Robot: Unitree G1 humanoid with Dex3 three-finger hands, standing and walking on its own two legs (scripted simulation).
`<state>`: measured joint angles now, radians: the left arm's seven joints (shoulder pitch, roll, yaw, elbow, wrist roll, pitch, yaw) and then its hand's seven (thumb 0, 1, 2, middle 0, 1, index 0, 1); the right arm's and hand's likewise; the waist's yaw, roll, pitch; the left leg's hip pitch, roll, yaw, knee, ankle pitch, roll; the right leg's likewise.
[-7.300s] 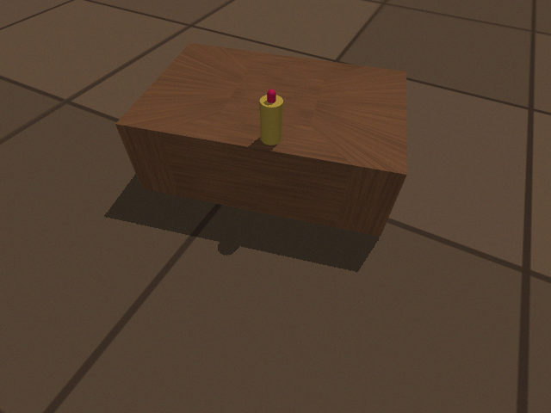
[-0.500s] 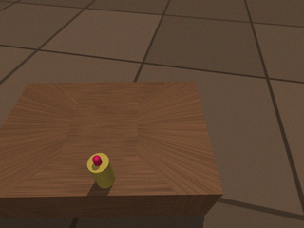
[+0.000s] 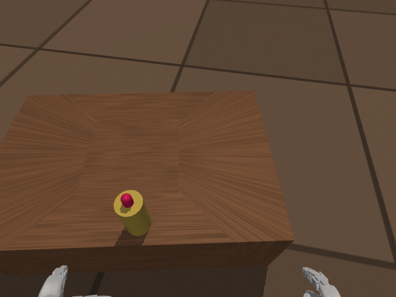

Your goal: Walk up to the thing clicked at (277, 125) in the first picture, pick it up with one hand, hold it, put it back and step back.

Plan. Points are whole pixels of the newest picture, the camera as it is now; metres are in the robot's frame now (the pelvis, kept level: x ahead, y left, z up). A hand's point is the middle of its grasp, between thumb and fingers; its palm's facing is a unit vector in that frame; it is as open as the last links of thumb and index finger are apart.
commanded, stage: go down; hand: left
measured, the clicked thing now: (132, 211) +0.41 +0.21 -0.27
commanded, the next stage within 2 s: none
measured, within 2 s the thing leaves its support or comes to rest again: neither
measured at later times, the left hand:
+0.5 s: hand out of the picture +0.15 +0.27 -0.12, palm faces +0.06 -0.95 -0.32, open 17.1 cm
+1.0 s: hand (46, 285) +0.18 +0.31 -0.09, palm faces +0.20 -0.93 -0.32, open 17.4 cm
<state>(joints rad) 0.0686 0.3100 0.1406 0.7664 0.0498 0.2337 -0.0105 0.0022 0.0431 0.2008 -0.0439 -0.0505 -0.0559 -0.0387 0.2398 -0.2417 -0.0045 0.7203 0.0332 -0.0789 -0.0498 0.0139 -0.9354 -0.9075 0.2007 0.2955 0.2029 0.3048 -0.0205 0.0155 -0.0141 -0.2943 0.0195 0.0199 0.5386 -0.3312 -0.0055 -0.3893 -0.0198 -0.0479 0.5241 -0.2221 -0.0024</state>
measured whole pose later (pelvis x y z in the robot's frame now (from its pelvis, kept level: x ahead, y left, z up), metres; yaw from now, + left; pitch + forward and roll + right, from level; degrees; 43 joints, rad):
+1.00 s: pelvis -0.01 +0.01 -0.04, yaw +3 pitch +9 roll -3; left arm 0.21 0.44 0.28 0.22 -0.06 0.46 -0.13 -0.01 -0.52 0.08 -0.07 -0.03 -0.06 -0.05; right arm 0.25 -0.25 0.04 0.63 0.02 -0.25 -0.19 0.02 -0.88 -0.90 0.20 0.30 0.20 0.31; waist -0.01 0.02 -0.12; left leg -0.60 0.02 -0.05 0.95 -0.51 0.00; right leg -0.64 -0.04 -0.11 0.86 -0.38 0.01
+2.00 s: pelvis -0.03 +0.02 -0.04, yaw +1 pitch +13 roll -3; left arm -0.41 0.74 0.54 1.05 -0.07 -0.08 -0.51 -0.01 -0.55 0.02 -0.08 -0.01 -0.06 -0.02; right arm 0.34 -0.30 0.06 0.72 -0.01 -0.24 -0.19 0.01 -0.88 -0.90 0.20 0.30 0.21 0.31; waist -0.05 -0.02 -0.08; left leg -0.68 0.02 -0.02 0.92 -0.46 0.02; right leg -0.72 -0.03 -0.07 0.81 -0.31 0.01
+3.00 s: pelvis -0.03 +0.02 -0.07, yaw +1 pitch +20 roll -3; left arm -0.53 0.75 0.61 1.15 -0.22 -0.33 -0.62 -0.01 -0.60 0.01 -0.09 -0.03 -0.07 -0.05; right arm 0.30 -0.31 0.09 0.70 -0.02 -0.24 -0.16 0.01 -0.87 -0.89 0.20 0.30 0.21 0.30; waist -0.07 -0.04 -0.10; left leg -0.94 0.01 -0.03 1.12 -0.53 0.02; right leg -0.98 -0.04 -0.08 1.00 -0.37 0.02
